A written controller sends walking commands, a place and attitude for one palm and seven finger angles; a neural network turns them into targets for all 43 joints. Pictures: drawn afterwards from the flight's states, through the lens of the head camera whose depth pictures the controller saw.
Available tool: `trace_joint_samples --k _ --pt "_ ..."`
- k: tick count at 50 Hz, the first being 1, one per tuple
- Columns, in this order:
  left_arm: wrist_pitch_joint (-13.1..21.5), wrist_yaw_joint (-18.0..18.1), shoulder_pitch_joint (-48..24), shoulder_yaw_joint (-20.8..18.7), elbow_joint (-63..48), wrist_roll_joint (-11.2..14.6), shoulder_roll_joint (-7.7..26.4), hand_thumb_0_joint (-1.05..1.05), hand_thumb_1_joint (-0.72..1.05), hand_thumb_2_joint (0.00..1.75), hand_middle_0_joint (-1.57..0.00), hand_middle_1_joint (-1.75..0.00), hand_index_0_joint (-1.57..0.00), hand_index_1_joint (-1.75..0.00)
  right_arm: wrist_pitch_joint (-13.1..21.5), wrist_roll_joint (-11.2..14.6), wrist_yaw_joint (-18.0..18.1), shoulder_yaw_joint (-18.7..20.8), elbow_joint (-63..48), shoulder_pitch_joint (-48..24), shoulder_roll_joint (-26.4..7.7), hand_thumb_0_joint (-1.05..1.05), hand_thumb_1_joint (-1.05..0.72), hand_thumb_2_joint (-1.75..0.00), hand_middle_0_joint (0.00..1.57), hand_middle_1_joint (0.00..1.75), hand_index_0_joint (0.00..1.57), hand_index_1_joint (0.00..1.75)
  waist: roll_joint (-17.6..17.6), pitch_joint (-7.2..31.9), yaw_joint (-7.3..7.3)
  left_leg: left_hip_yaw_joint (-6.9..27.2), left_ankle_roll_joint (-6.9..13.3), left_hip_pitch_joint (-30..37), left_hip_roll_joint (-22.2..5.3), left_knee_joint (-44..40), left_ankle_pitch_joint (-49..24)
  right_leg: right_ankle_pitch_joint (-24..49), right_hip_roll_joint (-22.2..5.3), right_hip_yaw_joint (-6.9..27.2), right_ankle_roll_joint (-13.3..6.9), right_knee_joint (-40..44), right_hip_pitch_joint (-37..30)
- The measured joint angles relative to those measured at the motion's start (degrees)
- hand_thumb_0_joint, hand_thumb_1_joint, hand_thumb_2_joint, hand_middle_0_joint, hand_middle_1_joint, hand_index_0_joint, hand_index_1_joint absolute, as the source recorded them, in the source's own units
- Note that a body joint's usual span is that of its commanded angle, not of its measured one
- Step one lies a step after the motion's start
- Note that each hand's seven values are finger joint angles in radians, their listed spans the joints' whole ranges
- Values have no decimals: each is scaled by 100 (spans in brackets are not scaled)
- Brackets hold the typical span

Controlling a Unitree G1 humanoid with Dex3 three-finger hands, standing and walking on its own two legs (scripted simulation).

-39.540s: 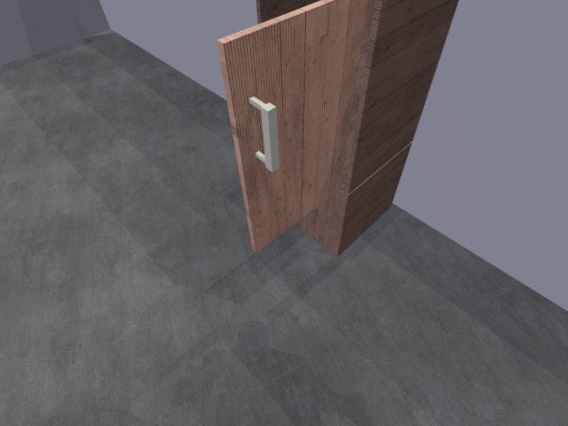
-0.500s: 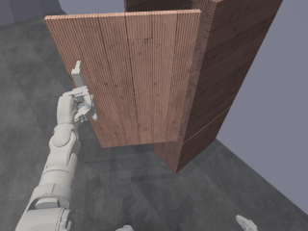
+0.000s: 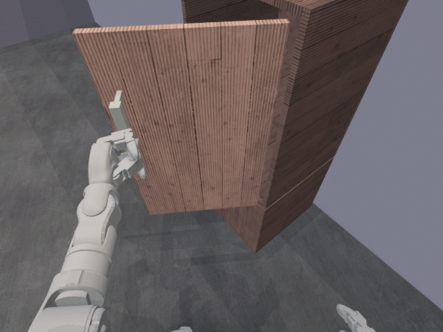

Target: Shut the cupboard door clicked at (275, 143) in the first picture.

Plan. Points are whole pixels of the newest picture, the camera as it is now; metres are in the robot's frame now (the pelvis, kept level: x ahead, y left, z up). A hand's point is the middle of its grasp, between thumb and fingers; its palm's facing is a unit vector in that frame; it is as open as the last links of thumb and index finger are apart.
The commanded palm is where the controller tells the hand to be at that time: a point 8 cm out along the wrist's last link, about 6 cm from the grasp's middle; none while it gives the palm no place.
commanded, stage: push the door shut along its arc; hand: left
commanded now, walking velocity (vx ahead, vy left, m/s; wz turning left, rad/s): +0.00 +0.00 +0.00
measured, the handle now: (127, 127) +0.49 +0.22 +0.10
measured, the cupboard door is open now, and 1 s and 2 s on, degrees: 57 41 26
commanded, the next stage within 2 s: pull the fist back off the door in 1.80 s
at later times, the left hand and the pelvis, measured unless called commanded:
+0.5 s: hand (142, 137) +0.46 +0.17 +0.10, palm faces +0.00 -1.00 +0.00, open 3.1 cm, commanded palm +0.44 +0.22 +0.10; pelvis -0.01 +0.00 -0.01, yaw +0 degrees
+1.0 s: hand (158, 116) +0.52 +0.15 +0.11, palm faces -0.12 -0.99 +0.00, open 3.1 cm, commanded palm +0.52 +0.20 +0.10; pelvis -0.01 +0.01 -0.03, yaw -1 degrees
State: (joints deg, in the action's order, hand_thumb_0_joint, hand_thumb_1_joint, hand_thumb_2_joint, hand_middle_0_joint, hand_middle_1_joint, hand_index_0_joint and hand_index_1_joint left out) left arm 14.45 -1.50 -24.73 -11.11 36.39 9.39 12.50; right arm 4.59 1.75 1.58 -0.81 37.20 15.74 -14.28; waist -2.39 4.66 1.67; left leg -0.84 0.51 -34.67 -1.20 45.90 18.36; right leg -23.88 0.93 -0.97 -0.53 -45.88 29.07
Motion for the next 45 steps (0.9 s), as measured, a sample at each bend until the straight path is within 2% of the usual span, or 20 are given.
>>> trace_joint_samples --k 3,14,22,31,45 --pt "21 -90 -254 29 321 -20 71 2 90 90 -130 -150 -130 -150 7 13 18 -31 0 -46 -9 1 -90 -90 20 30 20 30 9 -29 22 38 -6 -40 10 29 -11 -5 -6 -39 -6 -31 25" --pt "244 -674 -1484 -298 1781 -4 606 2 90 90 -132 -150 -130 -150 -40 13 30 -44 86 126 -90 1 -90 -90 20 30 20 30 36 -30 193 91 -28 -482 -17 244 5 -35 23 -88 -33 -243 454" --pt "352 -1052 -1891 -457 2291 84 895 2 90 90 -132 -150 -131 -150 -151 11 -6 35 216 486 -169 1 -91 -90 20 30 20 30 12 13 309 86 -21 -778 -44 414 71 -78 48 -78 -29 -383 741" --pt "362 -1271 -2390 -539 2783 11 1218 2 90 90 -131 -150 -131 -150 -213 -2 -17 44 286 647 -193 1 -91 -90 20 30 20 30 14 35 511 122 -10 -1100 -74 581 108 -83 81 -108 -20 -477 1022" --pt "308 -1519 -3204 -599 3416 -162 1462 2 90 90 -130 -150 -130 -150 -170 -60 -78 -20 240 650 -194 1 -91 -90 20 30 20 30 -22 100 762 120 29 -1538 -106 811 187 -109 113 -97 18 -622 1427"
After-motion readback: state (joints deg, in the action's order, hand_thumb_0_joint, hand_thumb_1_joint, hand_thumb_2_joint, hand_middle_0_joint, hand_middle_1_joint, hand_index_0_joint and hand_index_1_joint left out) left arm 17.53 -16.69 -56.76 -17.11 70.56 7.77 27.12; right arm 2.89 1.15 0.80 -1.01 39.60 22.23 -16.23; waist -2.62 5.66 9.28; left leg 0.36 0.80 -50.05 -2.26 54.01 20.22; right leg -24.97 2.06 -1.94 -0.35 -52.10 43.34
